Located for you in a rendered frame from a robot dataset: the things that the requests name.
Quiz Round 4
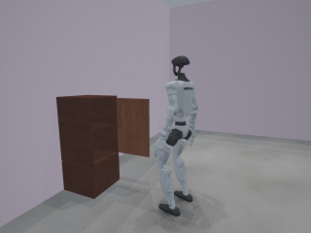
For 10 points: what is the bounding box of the right robot hand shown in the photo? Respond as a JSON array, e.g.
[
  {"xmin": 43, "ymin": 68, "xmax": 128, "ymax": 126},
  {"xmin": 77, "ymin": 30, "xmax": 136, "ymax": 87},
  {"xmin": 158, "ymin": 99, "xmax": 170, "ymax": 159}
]
[{"xmin": 186, "ymin": 130, "xmax": 195, "ymax": 147}]

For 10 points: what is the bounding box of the left robot forearm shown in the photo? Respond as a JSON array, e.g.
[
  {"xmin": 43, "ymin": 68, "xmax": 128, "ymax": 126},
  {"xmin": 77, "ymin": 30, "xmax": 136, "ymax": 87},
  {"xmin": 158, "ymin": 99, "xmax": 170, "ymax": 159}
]
[{"xmin": 159, "ymin": 106, "xmax": 175, "ymax": 141}]

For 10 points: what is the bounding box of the left robot hand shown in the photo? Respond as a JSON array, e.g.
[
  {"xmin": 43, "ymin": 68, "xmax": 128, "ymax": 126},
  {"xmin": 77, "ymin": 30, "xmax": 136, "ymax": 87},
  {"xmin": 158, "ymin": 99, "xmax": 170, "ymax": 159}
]
[{"xmin": 154, "ymin": 138, "xmax": 166, "ymax": 160}]

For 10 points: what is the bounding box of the cupboard door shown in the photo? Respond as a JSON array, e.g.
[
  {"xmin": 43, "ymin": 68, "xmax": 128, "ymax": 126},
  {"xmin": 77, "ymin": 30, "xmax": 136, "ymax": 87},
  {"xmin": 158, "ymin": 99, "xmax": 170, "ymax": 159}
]
[{"xmin": 117, "ymin": 98, "xmax": 150, "ymax": 157}]

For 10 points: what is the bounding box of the right robot forearm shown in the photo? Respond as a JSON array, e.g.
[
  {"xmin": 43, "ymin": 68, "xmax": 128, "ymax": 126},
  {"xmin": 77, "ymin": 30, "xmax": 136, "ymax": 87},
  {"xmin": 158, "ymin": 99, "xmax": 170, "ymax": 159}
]
[{"xmin": 189, "ymin": 108, "xmax": 198, "ymax": 130}]

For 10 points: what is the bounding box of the left robot upper arm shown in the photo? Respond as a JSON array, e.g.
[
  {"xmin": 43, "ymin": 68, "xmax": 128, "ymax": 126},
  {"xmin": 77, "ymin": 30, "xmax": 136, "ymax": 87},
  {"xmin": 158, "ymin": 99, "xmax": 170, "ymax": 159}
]
[{"xmin": 165, "ymin": 81, "xmax": 178, "ymax": 115}]

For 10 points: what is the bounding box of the right robot upper arm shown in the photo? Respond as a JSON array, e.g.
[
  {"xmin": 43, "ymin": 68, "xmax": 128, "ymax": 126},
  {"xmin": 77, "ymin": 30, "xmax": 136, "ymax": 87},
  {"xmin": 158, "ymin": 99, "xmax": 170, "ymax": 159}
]
[{"xmin": 191, "ymin": 82, "xmax": 198, "ymax": 111}]

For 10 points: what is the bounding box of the right robot thigh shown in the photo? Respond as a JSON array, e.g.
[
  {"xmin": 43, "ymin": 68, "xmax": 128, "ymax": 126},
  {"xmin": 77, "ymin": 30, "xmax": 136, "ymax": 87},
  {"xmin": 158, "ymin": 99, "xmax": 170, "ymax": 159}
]
[{"xmin": 172, "ymin": 130, "xmax": 191, "ymax": 168}]

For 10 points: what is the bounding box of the robot torso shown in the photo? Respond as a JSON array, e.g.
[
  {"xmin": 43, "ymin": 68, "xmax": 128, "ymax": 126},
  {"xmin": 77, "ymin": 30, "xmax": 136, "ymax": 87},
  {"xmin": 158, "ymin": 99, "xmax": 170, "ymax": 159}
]
[{"xmin": 170, "ymin": 78, "xmax": 192, "ymax": 140}]

